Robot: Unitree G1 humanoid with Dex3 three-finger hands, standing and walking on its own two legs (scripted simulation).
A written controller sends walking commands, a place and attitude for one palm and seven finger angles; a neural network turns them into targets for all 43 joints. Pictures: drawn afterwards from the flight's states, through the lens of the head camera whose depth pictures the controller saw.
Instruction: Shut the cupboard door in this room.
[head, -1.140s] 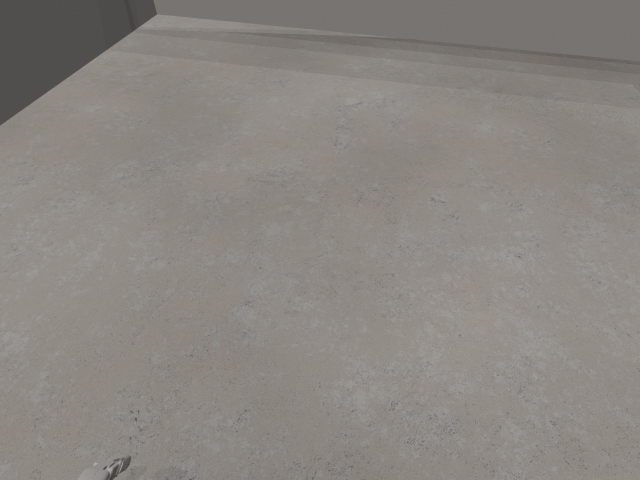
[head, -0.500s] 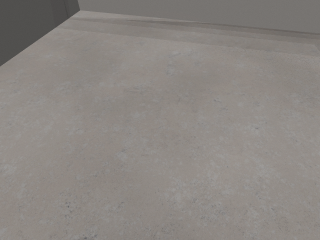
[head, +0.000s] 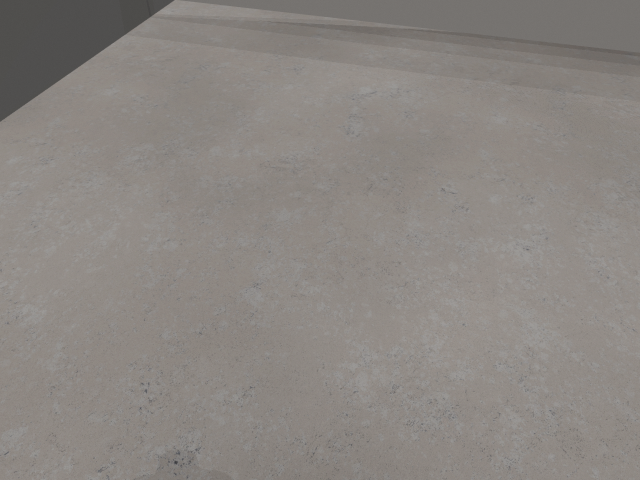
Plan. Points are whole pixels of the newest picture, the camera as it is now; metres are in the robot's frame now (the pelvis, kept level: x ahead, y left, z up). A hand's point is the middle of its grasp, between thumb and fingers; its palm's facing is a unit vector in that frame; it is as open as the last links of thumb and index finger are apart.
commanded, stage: turn or walk to find it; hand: left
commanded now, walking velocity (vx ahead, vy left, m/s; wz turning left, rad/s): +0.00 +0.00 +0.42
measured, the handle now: out of the picture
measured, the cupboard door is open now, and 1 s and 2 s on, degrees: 92 92 92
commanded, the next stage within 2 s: none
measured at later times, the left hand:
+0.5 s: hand out of the picture +0.04 +0.21 -0.16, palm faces +0.20 -0.94 -0.28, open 7.4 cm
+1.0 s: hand out of the picture -0.14 +0.20 -0.19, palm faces +0.47 -0.85 -0.23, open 7.4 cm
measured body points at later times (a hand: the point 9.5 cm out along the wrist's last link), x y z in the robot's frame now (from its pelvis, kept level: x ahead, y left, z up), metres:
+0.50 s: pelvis -0.03 -0.01 +0.00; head +0.01 -0.01 +0.44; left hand +0.03 +0.26 -0.13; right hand +0.06 -0.25 -0.16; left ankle +0.03 +0.12 -0.74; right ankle -0.03 -0.13 -0.73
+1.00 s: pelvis -0.06 +0.01 -0.01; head -0.04 +0.05 +0.43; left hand -0.17 +0.25 -0.18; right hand +0.13 -0.18 -0.14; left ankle -0.11 +0.10 -0.74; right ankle -0.03 -0.13 -0.71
